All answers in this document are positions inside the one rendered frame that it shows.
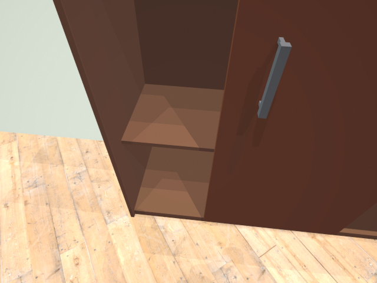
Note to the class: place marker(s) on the wardrobe door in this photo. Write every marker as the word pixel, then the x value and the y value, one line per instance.
pixel 366 221
pixel 311 165

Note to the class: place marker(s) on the handle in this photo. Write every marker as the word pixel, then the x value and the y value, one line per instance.
pixel 278 66

